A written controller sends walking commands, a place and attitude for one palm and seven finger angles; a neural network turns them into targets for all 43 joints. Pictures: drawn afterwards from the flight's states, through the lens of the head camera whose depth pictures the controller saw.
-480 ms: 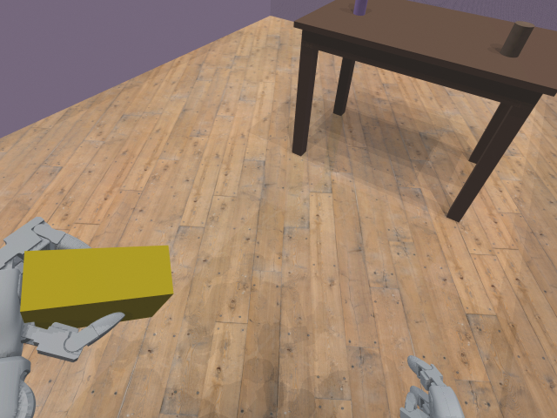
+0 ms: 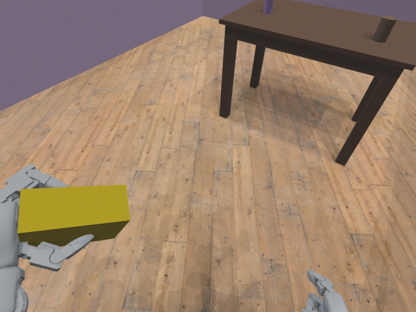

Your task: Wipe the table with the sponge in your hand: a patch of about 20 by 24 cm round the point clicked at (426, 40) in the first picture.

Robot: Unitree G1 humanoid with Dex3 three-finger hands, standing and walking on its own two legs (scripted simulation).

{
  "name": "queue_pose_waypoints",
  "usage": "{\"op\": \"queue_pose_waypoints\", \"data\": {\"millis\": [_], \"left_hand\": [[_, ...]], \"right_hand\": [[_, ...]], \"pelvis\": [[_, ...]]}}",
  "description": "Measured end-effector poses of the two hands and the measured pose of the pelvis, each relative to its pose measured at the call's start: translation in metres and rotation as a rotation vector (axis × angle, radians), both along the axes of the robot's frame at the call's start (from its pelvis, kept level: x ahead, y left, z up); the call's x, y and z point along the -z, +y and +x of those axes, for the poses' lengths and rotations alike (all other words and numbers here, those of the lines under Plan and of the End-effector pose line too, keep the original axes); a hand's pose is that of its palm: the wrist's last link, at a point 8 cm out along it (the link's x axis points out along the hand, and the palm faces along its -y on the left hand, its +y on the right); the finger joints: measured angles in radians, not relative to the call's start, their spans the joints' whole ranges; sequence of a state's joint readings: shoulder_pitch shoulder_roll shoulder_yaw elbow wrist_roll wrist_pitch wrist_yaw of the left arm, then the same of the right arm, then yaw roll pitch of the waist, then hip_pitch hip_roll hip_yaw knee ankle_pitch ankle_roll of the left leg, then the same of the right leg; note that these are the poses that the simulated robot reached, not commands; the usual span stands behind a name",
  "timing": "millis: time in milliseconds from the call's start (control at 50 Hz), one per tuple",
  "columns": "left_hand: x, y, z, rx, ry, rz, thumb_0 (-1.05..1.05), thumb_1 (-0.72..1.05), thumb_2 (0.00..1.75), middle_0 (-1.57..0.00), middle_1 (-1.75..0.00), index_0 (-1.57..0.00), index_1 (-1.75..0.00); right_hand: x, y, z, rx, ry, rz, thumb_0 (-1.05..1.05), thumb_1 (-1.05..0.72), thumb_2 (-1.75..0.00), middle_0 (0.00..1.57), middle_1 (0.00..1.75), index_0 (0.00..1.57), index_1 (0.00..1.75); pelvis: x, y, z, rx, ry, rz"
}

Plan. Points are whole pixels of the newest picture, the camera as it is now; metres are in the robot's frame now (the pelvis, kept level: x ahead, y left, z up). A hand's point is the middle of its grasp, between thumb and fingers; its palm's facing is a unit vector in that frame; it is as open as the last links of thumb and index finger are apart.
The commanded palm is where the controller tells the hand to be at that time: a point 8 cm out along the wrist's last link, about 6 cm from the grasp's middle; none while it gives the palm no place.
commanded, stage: walk to a spot facing it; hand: left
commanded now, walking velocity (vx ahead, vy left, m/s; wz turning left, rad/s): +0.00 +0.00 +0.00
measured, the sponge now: (91, 216) +0.22 +0.20 +0.14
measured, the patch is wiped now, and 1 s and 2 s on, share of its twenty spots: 0.00 0.00 0.00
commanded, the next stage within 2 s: none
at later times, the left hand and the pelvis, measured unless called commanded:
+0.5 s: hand (95, 193) +0.25 +0.20 +0.15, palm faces +0.39 -0.84 -0.38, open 9.8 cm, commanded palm +0.20 +0.25 +0.18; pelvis +0.04 -0.03 +0.00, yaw +0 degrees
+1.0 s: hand (152, 123) +0.42 +0.14 +0.17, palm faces +0.32 -0.78 -0.53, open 9.8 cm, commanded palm +0.36 +0.19 +0.18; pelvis +0.18 -0.08 -0.02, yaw -3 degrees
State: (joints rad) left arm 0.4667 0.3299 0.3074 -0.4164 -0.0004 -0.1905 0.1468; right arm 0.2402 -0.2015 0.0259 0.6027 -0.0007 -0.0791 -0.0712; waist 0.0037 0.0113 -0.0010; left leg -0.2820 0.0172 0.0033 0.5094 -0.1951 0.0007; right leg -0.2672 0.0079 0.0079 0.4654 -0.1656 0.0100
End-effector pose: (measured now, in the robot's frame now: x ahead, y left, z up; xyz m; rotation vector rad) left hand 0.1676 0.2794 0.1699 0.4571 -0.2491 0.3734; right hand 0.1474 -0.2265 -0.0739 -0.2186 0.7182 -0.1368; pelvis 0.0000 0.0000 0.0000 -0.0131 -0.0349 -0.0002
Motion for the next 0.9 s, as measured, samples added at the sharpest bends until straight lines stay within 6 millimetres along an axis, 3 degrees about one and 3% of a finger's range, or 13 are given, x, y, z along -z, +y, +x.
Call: {"op": "queue_pose_waypoints", "data": {"millis": [220,380,480,620,720,820,900], "left_hand": [[-0.003,-0.006,0.004,-0.013,-0.011,0.010,0.00,-0.46,0.97,-0.79,-1.32,-0.79,-1.32],[-0.002,-0.031,0.024,-0.007,-0.035,0.034,0.00,-0.46,0.97,-0.79,-1.32,-0.79,-1.32],[0.003,-0.041,0.042,0.013,-0.005,-0.009,0.00,-0.46,0.97,-0.79,-1.32,-0.79,-1.32],[-0.010,-0.025,0.075,0.032,-0.053,0.041,0.00,-0.46,0.97,-0.79,-1.32,-0.79,-1.32],[-0.009,-0.019,0.110,0.029,-0.079,0.048,0.00,-0.46,0.97,-0.79,-1.32,-0.79,-1.32],[-0.014,-0.040,0.148,0.064,-0.033,0.044,0.00,-0.46,0.97,-0.79,-1.32,-0.79,-1.32],[-0.020,-0.066,0.175,0.103,-0.007,0.085,0.00,-0.46,0.97,-0.79,-1.32,-0.79,-1.32]], "right_hand": [[0.004,-0.006,-0.002,0.018,0.010,-0.005,0.01,-0.90,-0.90,0.20,0.30,0.21,0.30],[0.022,-0.026,0.008,0.028,0.033,0.030,0.01,-0.90,-0.90,0.20,0.30,0.21,0.30],[0.019,-0.042,0.019,0.012,0.106,-0.009,0.01,-0.90,-0.90,0.20,0.30,0.20,0.30],[0.004,-0.048,0.057,0.027,0.084,-0.081,0.01,-0.90,-0.90,0.20,0.30,0.20,0.30],[0.002,-0.035,0.093,0.068,0.007,-0.037,0.01,-0.91,-0.90,0.20,0.30,0.20,0.30],[0.003,-0.019,0.118,0.055,-0.004,0.058,0.01,-0.90,-0.90,0.20,0.30,0.20,0.30],[0.014,-0.021,0.133,0.054,0.025,0.111,0.01,-0.90,-0.90,0.20,0.30,0.21,0.30]], "pelvis": [[0.001,-0.006,0.005,0.004,0.006,0.001],[0.012,-0.030,0.025,0.001,0.000,0.010],[0.003,-0.032,0.041,-0.009,0.008,0.032],[0.003,-0.024,0.073,-0.004,0.022,0.023],[0.008,-0.019,0.097,0.043,0.008,0.037],[0.000,-0.028,0.124,0.061,0.022,0.020],[-0.001,-0.044,0.148,0.076,0.028,0.023]]}}
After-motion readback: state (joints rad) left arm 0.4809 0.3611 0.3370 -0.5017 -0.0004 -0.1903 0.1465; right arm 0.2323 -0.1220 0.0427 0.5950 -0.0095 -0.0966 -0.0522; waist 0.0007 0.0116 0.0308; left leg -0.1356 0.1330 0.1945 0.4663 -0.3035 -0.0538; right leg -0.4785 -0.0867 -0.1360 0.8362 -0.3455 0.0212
